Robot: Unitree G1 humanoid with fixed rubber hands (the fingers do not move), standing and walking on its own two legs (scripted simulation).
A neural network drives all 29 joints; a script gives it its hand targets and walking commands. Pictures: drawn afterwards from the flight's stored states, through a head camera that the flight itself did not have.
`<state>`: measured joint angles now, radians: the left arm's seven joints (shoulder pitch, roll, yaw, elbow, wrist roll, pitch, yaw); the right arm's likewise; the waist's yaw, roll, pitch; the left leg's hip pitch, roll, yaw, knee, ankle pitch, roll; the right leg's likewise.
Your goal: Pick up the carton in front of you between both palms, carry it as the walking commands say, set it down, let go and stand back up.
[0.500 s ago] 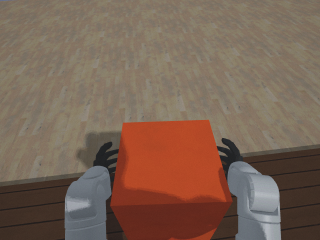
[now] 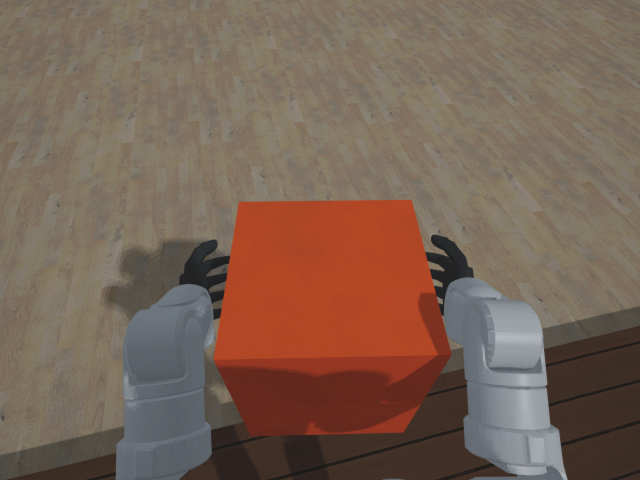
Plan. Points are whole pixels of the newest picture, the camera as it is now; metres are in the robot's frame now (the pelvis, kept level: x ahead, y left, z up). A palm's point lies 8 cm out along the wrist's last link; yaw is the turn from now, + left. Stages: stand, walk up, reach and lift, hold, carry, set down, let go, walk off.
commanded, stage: carry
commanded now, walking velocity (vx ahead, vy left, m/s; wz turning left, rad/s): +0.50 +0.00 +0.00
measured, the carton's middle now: (326, 324) +0.32 -0.02 +0.02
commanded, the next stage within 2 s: none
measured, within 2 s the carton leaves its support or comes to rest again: neither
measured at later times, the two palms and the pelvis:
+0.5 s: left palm (209, 114) +0.68 +0.15 +0.10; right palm (378, 97) +0.72 -0.15 +0.10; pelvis +0.33 -0.03 +0.00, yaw +1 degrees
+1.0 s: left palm (228, 81) +1.08 +0.16 -0.05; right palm (341, 78) +1.07 -0.14 -0.05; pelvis +0.71 +0.03 -0.13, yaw +0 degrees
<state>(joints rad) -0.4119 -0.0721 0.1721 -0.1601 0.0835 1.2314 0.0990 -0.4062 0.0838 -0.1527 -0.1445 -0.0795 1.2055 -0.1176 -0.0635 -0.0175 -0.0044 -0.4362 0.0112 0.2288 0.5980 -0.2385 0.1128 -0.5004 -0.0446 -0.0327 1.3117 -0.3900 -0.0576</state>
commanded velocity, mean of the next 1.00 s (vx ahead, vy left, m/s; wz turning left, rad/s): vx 0.50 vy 0.00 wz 0.00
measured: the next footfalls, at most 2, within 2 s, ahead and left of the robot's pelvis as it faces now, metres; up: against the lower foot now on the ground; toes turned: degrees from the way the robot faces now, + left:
right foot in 0.32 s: +0.38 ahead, -0.09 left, +0.00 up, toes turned -5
left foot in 0.82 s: +0.77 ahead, +0.06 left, -0.13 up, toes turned +4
